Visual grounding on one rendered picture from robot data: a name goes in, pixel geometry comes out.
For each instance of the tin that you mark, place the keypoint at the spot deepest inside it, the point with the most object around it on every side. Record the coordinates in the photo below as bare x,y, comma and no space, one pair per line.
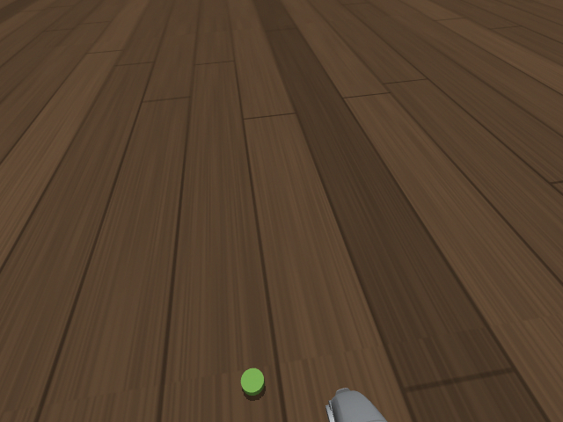
252,381

